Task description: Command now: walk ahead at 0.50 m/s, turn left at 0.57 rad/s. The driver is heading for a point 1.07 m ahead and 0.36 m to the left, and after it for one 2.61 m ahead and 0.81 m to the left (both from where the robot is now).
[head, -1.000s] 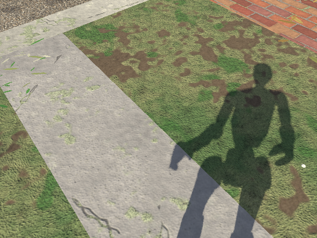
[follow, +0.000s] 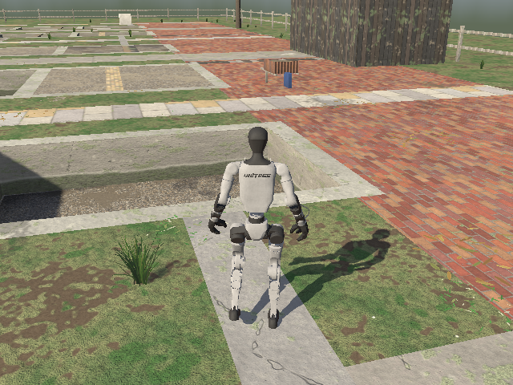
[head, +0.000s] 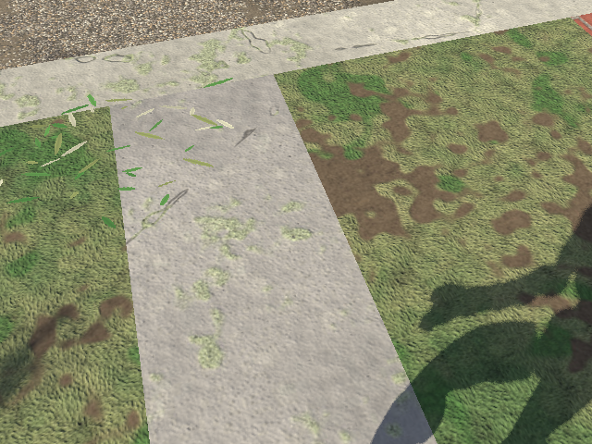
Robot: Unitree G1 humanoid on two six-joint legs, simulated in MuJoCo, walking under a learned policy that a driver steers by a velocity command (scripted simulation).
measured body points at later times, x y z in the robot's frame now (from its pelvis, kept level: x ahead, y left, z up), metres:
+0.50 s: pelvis +0.26 +0.09 +0.00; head +0.30 +0.11 +0.45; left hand +0.31 +0.40 -0.11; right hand +0.46 -0.14 -0.09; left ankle +0.28 +0.16 -0.74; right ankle +0.28 -0.09 -0.65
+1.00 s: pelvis +0.56 +0.13 +0.00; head +0.58 +0.14 +0.45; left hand +0.52 +0.42 -0.10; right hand +0.78 -0.06 -0.11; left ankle +0.45 +0.24 -0.66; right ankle +0.63 +0.06 -0.74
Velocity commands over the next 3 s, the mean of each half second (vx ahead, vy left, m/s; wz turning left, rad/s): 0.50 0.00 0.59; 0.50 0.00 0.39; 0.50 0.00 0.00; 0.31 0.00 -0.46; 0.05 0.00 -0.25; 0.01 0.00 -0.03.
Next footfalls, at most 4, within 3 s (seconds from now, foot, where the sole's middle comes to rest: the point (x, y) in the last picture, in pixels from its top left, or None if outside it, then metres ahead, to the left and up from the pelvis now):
0.34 left None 0.32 0.17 -0.78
0.82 right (283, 367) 0.66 0.08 -0.78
1.34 left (146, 320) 0.79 0.44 -0.78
1.84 right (200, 217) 1.13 0.34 -0.78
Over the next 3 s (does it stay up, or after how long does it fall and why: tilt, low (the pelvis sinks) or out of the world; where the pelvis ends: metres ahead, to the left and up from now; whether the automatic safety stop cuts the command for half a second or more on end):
stays up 1.07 0.46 0.00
